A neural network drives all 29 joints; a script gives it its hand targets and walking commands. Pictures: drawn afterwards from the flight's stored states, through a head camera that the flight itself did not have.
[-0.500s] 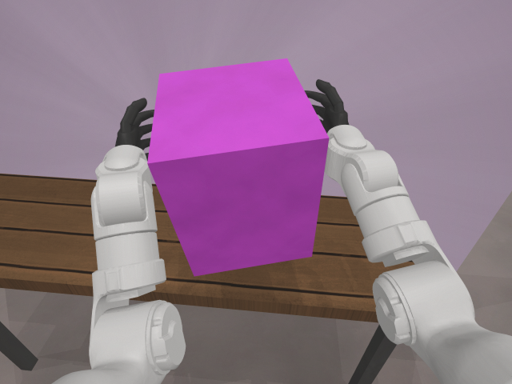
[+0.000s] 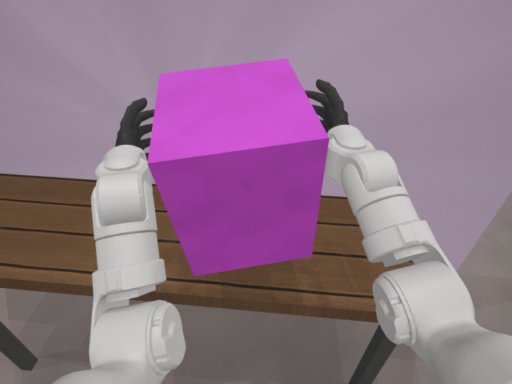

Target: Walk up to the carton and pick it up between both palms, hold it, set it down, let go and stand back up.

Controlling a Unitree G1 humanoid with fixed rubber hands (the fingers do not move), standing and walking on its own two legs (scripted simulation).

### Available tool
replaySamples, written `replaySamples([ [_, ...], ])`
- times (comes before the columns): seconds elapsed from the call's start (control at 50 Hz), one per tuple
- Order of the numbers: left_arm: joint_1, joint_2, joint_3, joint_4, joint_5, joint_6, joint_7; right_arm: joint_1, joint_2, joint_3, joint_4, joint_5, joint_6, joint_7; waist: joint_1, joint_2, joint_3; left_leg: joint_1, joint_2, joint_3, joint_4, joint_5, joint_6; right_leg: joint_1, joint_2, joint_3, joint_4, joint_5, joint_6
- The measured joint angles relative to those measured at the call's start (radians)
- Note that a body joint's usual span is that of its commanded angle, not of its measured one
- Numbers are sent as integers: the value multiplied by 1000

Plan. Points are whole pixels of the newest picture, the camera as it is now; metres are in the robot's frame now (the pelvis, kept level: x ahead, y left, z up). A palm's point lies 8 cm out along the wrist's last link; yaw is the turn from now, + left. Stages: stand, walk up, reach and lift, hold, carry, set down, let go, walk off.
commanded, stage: hold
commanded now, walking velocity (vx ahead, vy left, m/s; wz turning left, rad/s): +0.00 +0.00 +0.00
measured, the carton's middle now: (239, 169) +0.38 +0.01 +0.19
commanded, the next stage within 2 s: set down in 0.72 s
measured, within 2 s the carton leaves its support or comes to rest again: neither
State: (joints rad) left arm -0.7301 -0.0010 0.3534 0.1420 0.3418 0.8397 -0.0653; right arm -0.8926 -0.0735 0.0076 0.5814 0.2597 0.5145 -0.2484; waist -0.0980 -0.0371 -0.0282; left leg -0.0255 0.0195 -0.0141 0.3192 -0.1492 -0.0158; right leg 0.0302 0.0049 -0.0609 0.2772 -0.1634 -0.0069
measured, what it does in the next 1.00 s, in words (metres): stands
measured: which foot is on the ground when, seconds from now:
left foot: down 0.00-1.00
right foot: down 0.00-1.00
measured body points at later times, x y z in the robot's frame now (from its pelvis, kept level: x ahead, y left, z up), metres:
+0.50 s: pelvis +0.00 +0.00 +0.00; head -0.07 +0.02 +0.44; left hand +0.38 +0.16 +0.24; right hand +0.38 -0.13 +0.26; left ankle +0.03 +0.13 -0.75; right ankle +0.00 -0.11 -0.75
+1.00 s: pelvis +0.00 +0.00 +0.00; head -0.07 +0.02 +0.44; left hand +0.38 +0.17 +0.26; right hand +0.39 -0.13 +0.27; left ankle +0.03 +0.13 -0.75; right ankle +0.00 -0.11 -0.75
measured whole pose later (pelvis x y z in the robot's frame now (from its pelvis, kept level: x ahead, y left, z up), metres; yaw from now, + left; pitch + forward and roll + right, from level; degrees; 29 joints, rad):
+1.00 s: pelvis +0.00 +0.00 +0.00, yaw +0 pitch -10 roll +0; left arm -0.80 -0.01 0.42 0.25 0.40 0.67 -0.10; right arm -0.92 -0.01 -0.10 0.66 0.11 0.35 -0.19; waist -0.08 -0.05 0.00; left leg 0.03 0.01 -0.02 0.29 -0.14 -0.01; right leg 0.07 0.00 -0.06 0.27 -0.17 -0.01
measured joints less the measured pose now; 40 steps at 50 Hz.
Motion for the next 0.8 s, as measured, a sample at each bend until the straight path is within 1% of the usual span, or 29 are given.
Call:
replaySamples([
  [0.8, -1, 0, 0, -1, 0, -7, 0, 0, 1, -3, -2, -3, -6, 0, -1, 0, 1, 1, 0, -1, 1, 0, 0, 1, 0, -1, 0, 0, 0],
])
